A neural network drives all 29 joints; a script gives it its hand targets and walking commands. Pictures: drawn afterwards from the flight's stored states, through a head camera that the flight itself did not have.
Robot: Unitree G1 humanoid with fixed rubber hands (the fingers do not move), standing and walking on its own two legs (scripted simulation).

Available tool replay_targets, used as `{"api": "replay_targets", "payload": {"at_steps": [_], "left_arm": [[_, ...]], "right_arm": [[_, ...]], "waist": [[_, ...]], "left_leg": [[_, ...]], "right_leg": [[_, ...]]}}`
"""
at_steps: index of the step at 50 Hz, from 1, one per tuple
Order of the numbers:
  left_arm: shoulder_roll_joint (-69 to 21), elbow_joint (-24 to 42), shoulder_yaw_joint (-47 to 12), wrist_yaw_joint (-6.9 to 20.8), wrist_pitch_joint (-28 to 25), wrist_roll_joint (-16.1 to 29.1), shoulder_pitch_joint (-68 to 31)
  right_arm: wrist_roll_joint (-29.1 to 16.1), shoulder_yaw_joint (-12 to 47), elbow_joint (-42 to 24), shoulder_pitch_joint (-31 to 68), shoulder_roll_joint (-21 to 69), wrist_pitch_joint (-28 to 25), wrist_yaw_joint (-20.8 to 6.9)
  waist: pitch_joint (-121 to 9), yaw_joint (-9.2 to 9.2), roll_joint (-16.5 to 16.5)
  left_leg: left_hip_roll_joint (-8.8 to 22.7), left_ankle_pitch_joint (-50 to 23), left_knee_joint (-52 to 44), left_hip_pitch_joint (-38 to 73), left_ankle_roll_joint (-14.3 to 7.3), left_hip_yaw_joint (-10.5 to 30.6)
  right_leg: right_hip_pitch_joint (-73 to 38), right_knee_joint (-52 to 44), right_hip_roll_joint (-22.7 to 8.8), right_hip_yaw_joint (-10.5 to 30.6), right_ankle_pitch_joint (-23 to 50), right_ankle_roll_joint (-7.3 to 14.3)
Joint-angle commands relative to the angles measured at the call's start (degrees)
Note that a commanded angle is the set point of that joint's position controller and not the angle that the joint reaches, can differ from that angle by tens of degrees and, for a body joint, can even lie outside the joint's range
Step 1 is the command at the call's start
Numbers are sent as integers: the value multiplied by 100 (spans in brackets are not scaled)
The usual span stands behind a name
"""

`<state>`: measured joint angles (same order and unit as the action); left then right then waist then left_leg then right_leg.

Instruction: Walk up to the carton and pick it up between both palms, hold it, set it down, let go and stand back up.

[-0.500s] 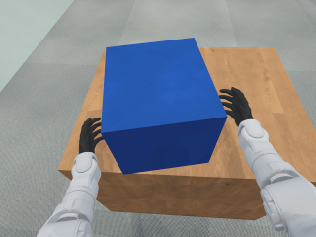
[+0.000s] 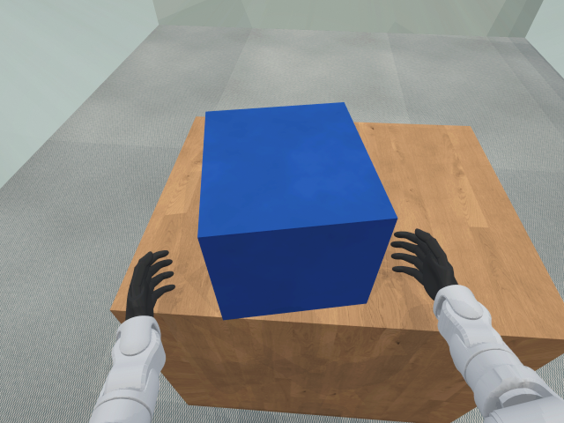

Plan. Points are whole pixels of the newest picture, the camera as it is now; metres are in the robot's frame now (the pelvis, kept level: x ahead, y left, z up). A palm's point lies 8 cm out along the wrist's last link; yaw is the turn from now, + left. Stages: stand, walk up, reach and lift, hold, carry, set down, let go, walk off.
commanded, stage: set down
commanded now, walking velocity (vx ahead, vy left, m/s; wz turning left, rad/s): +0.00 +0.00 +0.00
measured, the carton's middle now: (285, 207) +0.49 +0.08 +0.02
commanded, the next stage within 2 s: none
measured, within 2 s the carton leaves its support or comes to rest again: neither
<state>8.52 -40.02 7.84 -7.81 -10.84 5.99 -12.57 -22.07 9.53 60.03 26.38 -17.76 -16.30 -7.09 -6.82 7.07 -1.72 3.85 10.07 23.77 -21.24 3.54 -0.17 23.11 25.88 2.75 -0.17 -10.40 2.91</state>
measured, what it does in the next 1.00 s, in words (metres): stands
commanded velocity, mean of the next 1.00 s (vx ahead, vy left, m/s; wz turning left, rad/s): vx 0.00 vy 0.00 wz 0.00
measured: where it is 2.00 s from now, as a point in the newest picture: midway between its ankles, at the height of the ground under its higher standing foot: outside the picture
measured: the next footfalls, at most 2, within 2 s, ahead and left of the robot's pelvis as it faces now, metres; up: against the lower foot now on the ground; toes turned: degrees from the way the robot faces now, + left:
none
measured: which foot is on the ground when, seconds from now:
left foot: down 0.00-1.00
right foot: down 0.00-1.00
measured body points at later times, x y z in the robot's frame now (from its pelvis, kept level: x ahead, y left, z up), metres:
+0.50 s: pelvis +0.00 +0.01 +0.00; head -0.03 +0.02 +0.45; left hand +0.22 +0.27 +0.00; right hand +0.30 -0.18 +0.01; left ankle +0.01 +0.16 -0.74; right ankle +0.02 -0.08 -0.74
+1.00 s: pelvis +0.01 +0.01 +0.00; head -0.03 +0.03 +0.45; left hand +0.18 +0.26 -0.01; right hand +0.25 -0.20 -0.01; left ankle +0.01 +0.16 -0.74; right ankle +0.02 -0.08 -0.74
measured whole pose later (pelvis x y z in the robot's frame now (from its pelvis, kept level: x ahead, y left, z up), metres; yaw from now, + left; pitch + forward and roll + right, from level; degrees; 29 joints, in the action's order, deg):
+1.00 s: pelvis +0.01 +0.01 +0.00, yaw +0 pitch -3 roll +0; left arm 8.5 -11.2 -0.1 -10.5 0.0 6.0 16.2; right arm -20.8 3.7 31.9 -9.1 -17.8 -11.9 -9.5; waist -2.7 7.0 -2.2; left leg 3.9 12.6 23.8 -8.2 3.3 -0.1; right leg 8.4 22.6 2.7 -0.2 -11.2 2.4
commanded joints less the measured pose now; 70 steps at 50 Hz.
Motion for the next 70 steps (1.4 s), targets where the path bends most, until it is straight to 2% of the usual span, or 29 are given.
{"api": "replay_targets", "payload": {"at_steps": [1, 4, 7, 8, 10, 12, 13, 14, 16, 17, 21, 26, 29, 33, 37, 38, 43, 44, 45, 46, 47, 49, 50, 56, 60, 61, 66, 67, 70], "left_arm": [[642, 1845, -61, -78, -175, 198, -894], [592, 2148, -79, -51, -71, 83, -546], [470, 2391, -191, -86, 106, -18, -159], [522, 2442, -157, -92, 118, -4, -310], [409, 2649, -186, -95, 218, -21, 300], [438, 2676, -129, -50, 304, -125, 512], [352, 2766, -215, -59, 357, -169, 742], [500, 2794, -170, -83, 355, -150, 296], [360, 3059, -312, -143, 410, -82, 755], [468, 3056, -269, -144, 381, -24, 502], [376, 2942, -504, -242, 535, -41, 704], [381, 3685, -545, -334, 582, -106, 1176], [382, 3510, -507, -338, 673, -243, 1321], [352, 3701, -637, -302, 815, -250, 1555], [168, 3680, -707, -219, 882, -171, 1884], [181, 3743, -734, -222, 880, -156, 1898], [176, 4249, -759, -328, 852, -176, 2137], [120, 4072, -829, -309, 873, -121, 2120], [161, 3868, -758, -260, 896, -166, 2292], [92, 4023, -820, -245, 959, -124, 2353], [129, 4510, -813, -338, 850, -94, 2263], [137, 3779, -806, -259, 961, -149, 2410], [196, 4379, -759, -325, 951, -186, 2396], [277, 3971, -801, -283, 1006, -147, 2389], [330, 3828, -825, -206, 1095, -101, 2449], [294, 3945, -740, -193, 1098, -158, 2582], [379, 3898, -799, -109, 1181, -129, 2572], [340, 4258, -769, -173, 1148, -143, 2656], [412, 4057, -681, -101, 1209, -317, 2752]], "right_arm": [[-79, -580, -1590, 812, -1500, -388, -97], [5, -696, -1722, 354, -1512, -414, -76], [-71, -786, -1367, -178, -1530, -380, -139], [-45, -824, -1704, 116, -1542, -400, -141], [18, -860, -1952, -419, -1501, -430, -142], [2, -772, -2009, -659, -1464, -422, -131], [28, -848, -2063, -898, -1548, -452, -149], [55, -840, -2127, -498, -1523, -387, -158], [148, -997, -2431, -1040, -1485, -354, -190], [171, -969, -2485, -808, -1390, -310, -171], [215, -1094, -2324, -1142, -1383, -32, -299], [246, -1142, -2863, -1793, -1346, 56, -333], [267, -1100, -2827, -1888, -1320, 104, -326], [336, -1237, -2825, -2228, -1335, 201, -308], [491, -1166, -3254, -2695, -1268, 236, -250], [487, -1251, -3316, -2748, -1327, 221, -263], [425, -1423, -3795, -3068, -1443, 233, -336], [505, -1475, -3669, -3121, -1442, 250, -318], [488, -1376, -3545, -3285, -1361, 300, -313], [491, -1384, -3773, -3343, -1382, 318, -290], [403, -1495, -4022, -3250, -1489, 228, -338], [443, -1323, -3663, -3387, -1341, 331, -334], [444, -1449, -3978, -3366, -1406, 327, -361], [569, -1495, -3825, -3410, -1265, 425, -328], [689, -1591, -3704, -3536, -1224, 511, -258], [665, -1433, -3770, -3672, -1122, 527, -245], [790, -1513, -3761, -3708, -1043, 584, -194], [699, -1598, -4039, -3701, -1197, 495, -235], [769, -1535, -3787, -3805, -1060, 520, -196]], "waist": [[-1589, -207, -115], [-1327, -286, -163], [-875, -388, 57], [-1037, -255, 76], [-898, -345, -80], [-665, -289, -106], [-517, -397, -128], [-619, -264, -154], [-372, -417, -140], [-393, -323, -111], [203, -432, 28], [-25, -392, 56], [133, -396, 166], [393, -547, 264], [443, -703, -56], [463, -743, 40], [499, -687, 88], [613, -796, 58], [747, -732, 72], [679, -775, -45], [480, -679, 151], [874, -703, 42], [655, -663, 110], [889, -727, -70], [926, -834, -78], [857, -745, 25], [780, -847, -57], [573, -753, 40], [636, -790, 154]], "left_leg": [[-444, -1158, -39, 429, -154, -362], [-457, -1182, -106, 634, -149, -357], [-426, -1254, -203, 879, -82, -315], [-448, -1195, -166, 837, -68, -342], [-445, -1343, -192, 1014, -82, -322], [-497, -1562, -190, 1090, -107, -354], [-470, -1597, -238, 1225, -72, -279], [-482, -1315, -239, 1125, -91, -324], [-458, -1079, -345, 1173, -130, -297], [-489, -1006, -298, 1040, -114, -355], [-442, -5, -540, 918, -162, -335], [-463, -299, -545, 1154, -120, -346], [-466, -232, -578, 1176, -130, -331], [-466, -136, -644, 1310, -99, -279], [-493, -462, -566, 1498, -135, -279], [-472, -531, -574, 1538, -103, -268], [-418, -364, -629, 1368, -100, -200], [-451, -264, -631, 1306, -129, -182], [-436, -179, -625, 1242, -139, -228], [-448, -227, -660, 1354, -153, -207], [-424, -354, -632, 1352, -147, -181], [-436, 95, -650, 1173, -174, -234], [-413, -85, -705, 1304, -162, -181], [-423, 365, -731, 1121, -262, -232], [-464, 213, -732, 1177, -246, -253], [-448, 148, -710, 1254, -251, -264], [-459, -36, -679, 1378, -245, -232], [-406, -367, -674, 1434, -191, -184], [-450, -483, -611, 1542, -182, -204]], "right_leg": [[-1895, -487, -49, 112, 385, -98], [-1897, -603, -57, 121, 449, -96], [-1767, -688, -36, 28, 425, -45], [-1706, -692, -35, 49, 250, -35], [-1865, -765, -9, 26, 543, -2], [-1918, -757, -26, 103, 763, -35], [-1867, -790, 10, 39, 843, -4], [-1698, -801, -19, 88, 412, -31], [-1759, -908, -60, 78, 363, 18], [-1653, -884, -53, 88, 164, -15], [-1288, -1054, -173, 185, -680, 72], [-1543, -1059, -180, 191, -391, 79], [-1517, -1106, -168, 207, -471, 80], [-1375, -1206, -201, 236, -484, 113], [-1512, -1210, -179, 292, -230, 58], [-1518, -1181, -158, 281, -151, 75], [-1529, -1108, -128, 277, -310, 144], [-1491, -1135, -151, 262, -345, 142], [-1522, -1147, -156, 279, -439, 101], [-1512, -1191, -189, 289, -343, 105], [-1535, -1092, -150, 231, -299, 116], [-1406, -1185, -210, 315, -683, 119], [-1576, -1166, -190, 259, -444, 139], [-1440, -1203, -302, 293, -843, 65], [-1446, -1277, -326, 288, -659, 15], [-1528, -1266, -310, 315, -658, 16], [-1539, -1294, -302, 313, -387, 25], [-1608, -1238, -242, 224, -175, 35], [-1631, -1251, -232, 227, -46, 14]]}}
